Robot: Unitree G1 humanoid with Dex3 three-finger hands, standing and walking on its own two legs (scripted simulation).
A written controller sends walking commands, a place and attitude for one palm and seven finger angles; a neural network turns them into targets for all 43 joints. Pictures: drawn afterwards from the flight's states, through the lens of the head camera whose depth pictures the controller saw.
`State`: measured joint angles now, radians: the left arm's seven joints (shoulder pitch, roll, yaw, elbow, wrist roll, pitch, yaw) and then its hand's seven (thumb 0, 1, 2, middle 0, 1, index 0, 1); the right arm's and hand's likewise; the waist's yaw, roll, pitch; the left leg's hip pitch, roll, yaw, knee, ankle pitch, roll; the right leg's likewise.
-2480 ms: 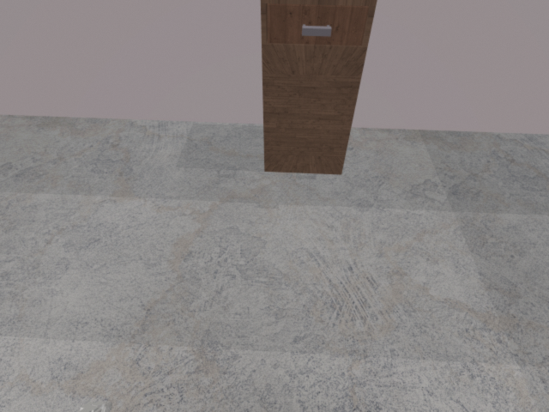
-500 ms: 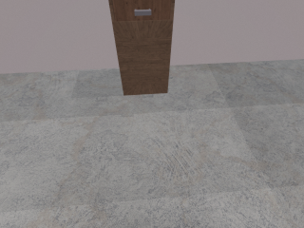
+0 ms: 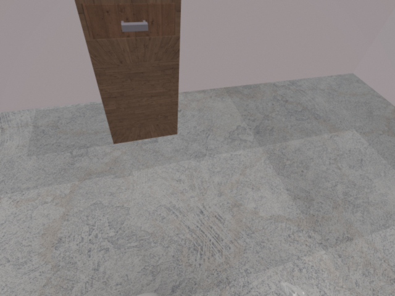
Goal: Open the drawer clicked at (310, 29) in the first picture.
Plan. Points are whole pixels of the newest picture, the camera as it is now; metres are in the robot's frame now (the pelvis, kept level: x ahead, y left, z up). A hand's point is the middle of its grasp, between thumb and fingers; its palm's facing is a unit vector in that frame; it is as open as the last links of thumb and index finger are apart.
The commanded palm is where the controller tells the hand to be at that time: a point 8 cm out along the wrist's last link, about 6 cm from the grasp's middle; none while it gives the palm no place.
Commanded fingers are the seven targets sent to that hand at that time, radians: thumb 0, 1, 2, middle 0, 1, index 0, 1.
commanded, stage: walk to a spot facing it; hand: left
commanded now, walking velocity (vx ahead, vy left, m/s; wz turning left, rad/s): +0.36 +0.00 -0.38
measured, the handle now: (134, 24) +1.13 +0.39 +0.02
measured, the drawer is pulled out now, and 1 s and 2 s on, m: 0.00 0.00 0.00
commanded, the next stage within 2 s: turn to face it in 0.84 s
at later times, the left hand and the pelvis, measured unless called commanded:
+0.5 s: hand (171, 209) +0.36 +0.10 -0.15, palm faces -0.25 -0.95 -0.18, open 7.3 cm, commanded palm none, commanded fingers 0.00 0.90 0.90 -0.20 -0.30 -0.20 -0.30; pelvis +0.19 -0.04 +0.00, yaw -12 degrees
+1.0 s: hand (163, 183) +0.45 +0.14 -0.16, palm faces -0.26 -0.96 -0.14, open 7.3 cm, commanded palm none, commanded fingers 0.00 0.90 0.90 -0.20 -0.30 -0.20 -0.30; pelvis +0.39 -0.03 +0.02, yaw -19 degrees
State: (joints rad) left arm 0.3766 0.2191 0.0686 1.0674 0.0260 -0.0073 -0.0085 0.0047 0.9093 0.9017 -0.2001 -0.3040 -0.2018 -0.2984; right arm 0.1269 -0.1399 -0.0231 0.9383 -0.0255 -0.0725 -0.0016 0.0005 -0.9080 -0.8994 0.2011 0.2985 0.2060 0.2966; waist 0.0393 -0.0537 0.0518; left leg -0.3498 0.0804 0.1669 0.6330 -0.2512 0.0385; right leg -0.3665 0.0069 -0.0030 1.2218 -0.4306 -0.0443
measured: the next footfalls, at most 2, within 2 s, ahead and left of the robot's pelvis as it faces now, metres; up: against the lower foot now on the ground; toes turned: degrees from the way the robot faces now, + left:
right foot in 0.42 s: +0.26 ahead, -0.16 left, +0.00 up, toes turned -20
left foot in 0.80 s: +0.48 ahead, +0.04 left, +0.00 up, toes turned -3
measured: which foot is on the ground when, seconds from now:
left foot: down 0.00-0.42, up 0.44-0.78, down 0.80-1.00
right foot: up 0.00-0.40, down 0.42-0.80, up 0.82-1.00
